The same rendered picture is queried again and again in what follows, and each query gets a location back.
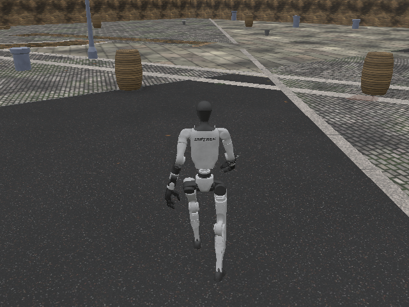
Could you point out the humanoid robot head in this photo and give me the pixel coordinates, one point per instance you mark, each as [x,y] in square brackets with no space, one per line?
[204,110]

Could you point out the right robot foot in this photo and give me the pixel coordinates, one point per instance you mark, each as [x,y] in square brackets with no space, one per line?
[218,276]

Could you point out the right robot forearm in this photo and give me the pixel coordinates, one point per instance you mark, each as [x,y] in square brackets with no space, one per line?
[232,163]

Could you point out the left robot upper arm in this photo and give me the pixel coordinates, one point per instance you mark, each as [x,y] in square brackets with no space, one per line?
[181,146]

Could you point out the left robot forearm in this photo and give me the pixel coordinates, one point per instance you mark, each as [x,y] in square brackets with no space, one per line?
[174,175]

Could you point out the robot right hand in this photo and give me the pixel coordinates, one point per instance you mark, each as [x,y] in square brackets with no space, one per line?
[225,164]

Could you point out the right robot upper arm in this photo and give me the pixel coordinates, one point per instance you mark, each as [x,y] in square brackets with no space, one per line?
[227,142]

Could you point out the robot left hand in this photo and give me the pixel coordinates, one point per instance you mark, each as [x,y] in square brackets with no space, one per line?
[168,199]

